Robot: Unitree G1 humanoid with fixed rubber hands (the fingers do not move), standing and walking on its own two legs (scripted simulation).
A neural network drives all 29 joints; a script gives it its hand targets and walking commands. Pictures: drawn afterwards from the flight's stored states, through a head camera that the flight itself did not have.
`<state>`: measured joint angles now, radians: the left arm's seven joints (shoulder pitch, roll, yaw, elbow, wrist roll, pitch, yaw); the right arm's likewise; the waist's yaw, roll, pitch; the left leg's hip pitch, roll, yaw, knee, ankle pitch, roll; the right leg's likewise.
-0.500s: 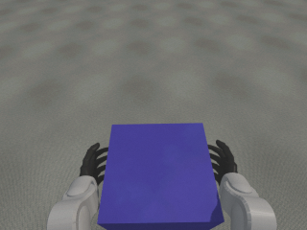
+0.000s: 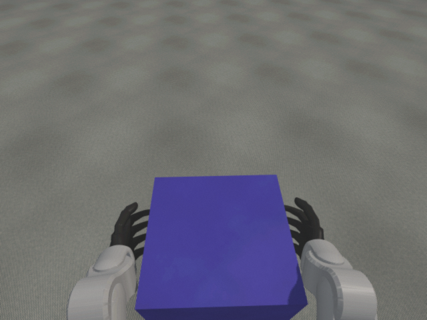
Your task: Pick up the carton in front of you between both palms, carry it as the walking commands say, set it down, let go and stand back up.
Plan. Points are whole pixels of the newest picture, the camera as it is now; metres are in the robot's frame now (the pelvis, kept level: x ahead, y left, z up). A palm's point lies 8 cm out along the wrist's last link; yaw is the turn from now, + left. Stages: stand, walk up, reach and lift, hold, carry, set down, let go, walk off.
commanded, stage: carry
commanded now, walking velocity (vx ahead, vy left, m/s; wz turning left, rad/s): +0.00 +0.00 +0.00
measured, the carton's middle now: (217, 260) +0.24 +0.00 +0.02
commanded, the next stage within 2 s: hold in 0.96 s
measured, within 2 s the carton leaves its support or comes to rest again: neither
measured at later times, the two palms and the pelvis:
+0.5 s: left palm (143, 259) +0.23 +0.13 +0.03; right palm (310, 251) +0.24 -0.17 +0.04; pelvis -0.03 -0.02 +0.00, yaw +0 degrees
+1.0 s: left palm (149, 256) +0.24 +0.12 +0.03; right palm (315, 250) +0.24 -0.18 +0.04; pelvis -0.04 -0.03 +0.00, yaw +0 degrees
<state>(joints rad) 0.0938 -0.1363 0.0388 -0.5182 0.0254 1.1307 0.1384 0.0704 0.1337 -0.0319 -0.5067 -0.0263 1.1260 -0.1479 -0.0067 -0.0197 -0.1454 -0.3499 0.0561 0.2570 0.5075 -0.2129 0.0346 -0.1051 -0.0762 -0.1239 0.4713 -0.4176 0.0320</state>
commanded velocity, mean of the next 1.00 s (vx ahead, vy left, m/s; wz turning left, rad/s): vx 0.00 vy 0.00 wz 0.00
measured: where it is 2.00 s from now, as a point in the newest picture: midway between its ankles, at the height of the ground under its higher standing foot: outside the picture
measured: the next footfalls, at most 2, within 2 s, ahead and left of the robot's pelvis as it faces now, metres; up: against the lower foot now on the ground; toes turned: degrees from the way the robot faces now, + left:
none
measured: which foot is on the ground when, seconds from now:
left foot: down 0.00-1.00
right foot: down 0.00-1.00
